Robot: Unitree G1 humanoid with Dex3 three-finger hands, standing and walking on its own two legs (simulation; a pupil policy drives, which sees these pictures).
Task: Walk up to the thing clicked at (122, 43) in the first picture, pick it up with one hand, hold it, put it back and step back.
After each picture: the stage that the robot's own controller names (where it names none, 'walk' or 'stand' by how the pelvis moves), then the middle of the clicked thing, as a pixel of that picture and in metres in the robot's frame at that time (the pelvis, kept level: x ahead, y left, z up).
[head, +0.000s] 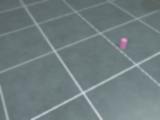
stand; (123, 43) +1.45 -0.44 -0.72
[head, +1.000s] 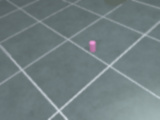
walk; (92, 46) +1.35 +0.01 -0.69
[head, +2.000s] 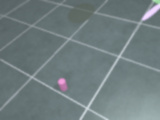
walk; (62, 84) +0.83 +0.29 -0.70
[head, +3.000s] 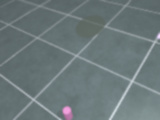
walk; (67, 113) +0.57 +0.23 -0.71
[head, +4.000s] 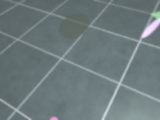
stand; out of the picture +0.45 +0.27 -0.71
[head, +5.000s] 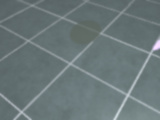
stand; out of the picture +0.44 +0.21 -0.72
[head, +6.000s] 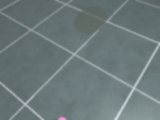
stand; out of the picture +0.40 +0.19 -0.71
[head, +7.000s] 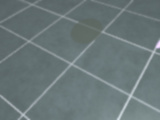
stand; out of the picture +0.40 +0.20 -0.72
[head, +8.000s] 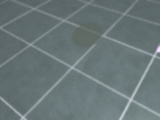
stand; out of the picture +0.40 +0.21 -0.72
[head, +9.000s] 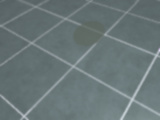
stand; out of the picture +0.39 +0.20 -0.72
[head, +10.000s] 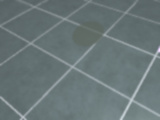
stand; out of the picture +0.39 +0.20 -0.72
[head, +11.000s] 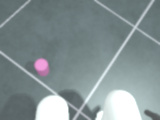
go down; (42, 67) +0.48 +0.18 -0.41
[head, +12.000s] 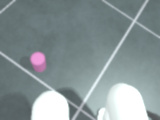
go down; (38, 62) +0.50 +0.17 -0.34
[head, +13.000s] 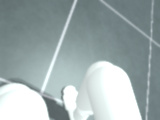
close in; out of the picture +0.49 +0.22 -0.24
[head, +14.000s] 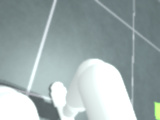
close; out of the picture +0.48 +0.24 -0.24
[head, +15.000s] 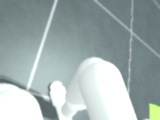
lift; out of the picture +0.48 +0.23 -0.25
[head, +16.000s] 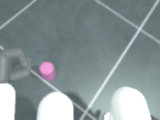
lift; (47, 71) +0.47 +0.16 -0.33
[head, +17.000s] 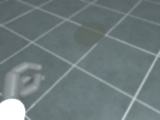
close; out of the picture +0.40 +0.16 -0.67
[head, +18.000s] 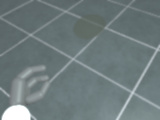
close; out of the picture +0.39 +0.18 -0.68
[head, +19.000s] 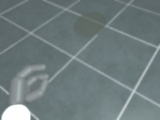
stand; out of the picture +0.39 +0.17 -0.67
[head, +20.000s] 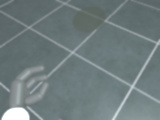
stand; out of the picture +0.40 +0.17 -0.66
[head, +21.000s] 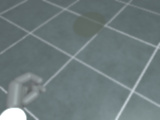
crouch; out of the picture +0.39 +0.18 -0.68
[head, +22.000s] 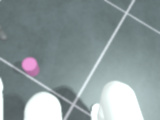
crouch; (31, 67) +0.47 +0.18 -0.35
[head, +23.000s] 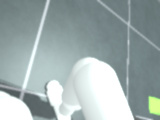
lower; out of the picture +0.46 +0.22 -0.25
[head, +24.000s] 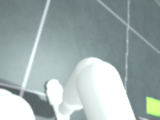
lower; out of the picture +0.45 +0.23 -0.25
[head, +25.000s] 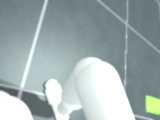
lower; out of the picture +0.45 +0.23 -0.25
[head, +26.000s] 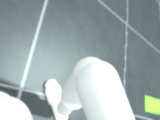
lower; out of the picture +0.45 +0.23 -0.26
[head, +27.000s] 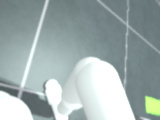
loosen; out of the picture +0.45 +0.22 -0.25
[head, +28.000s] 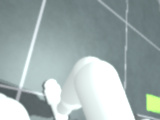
withdraw; out of the picture +0.38 +0.18 -0.28
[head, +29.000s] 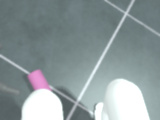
walk; (39, 83) +0.39 +0.14 -0.33
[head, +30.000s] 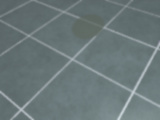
stand; out of the picture +0.30 +0.16 -0.67
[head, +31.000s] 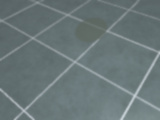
stand; out of the picture +0.29 +0.18 -0.69
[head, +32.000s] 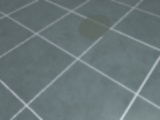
stand; out of the picture +0.29 +0.19 -0.70
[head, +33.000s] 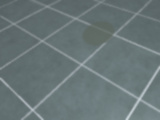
walk; out of the picture +0.29 +0.21 -0.74
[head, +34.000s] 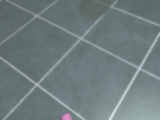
walk; out of the picture +0.37 +0.16 -0.73
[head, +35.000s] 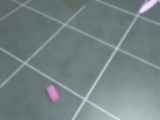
walk; (53, 93) +0.62 +0.22 -0.73
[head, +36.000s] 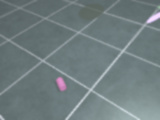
stand; (61, 84) +0.89 +0.31 -0.73
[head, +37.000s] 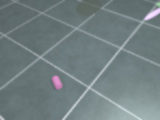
stand; (57, 82) +0.87 +0.29 -0.75
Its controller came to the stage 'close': yes
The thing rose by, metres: 0.01
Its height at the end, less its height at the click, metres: -0.02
